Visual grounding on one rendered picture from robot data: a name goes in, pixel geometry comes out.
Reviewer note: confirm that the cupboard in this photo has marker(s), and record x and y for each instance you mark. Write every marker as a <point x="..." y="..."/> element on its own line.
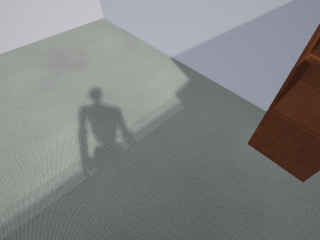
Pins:
<point x="289" y="132"/>

